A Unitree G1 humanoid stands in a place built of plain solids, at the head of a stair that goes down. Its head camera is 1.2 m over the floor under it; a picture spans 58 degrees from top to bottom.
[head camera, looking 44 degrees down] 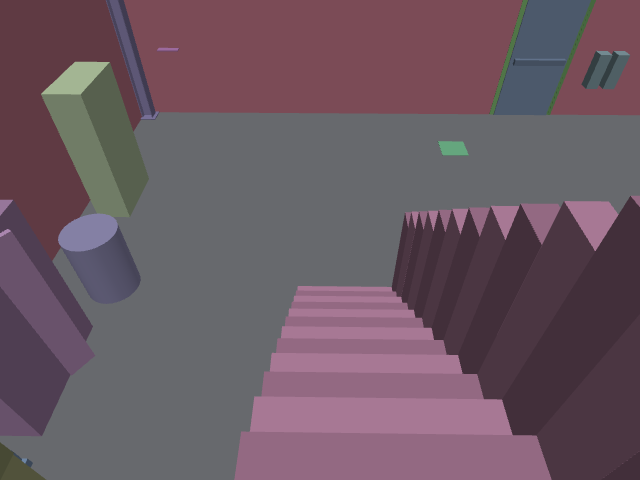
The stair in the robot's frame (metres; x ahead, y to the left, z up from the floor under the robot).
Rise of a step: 0.20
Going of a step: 0.23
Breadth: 1.10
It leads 1 degrees to the right of straight ahead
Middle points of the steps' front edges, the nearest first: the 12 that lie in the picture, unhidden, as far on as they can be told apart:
0.65 -0.26 -0.40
0.88 -0.26 -0.61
1.11 -0.26 -0.81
1.35 -0.27 -1.01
1.58 -0.27 -1.22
1.81 -0.27 -1.42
2.04 -0.28 -1.62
2.28 -0.28 -1.82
2.51 -0.28 -2.03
2.74 -0.29 -2.23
2.97 -0.29 -2.43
3.21 -0.29 -2.64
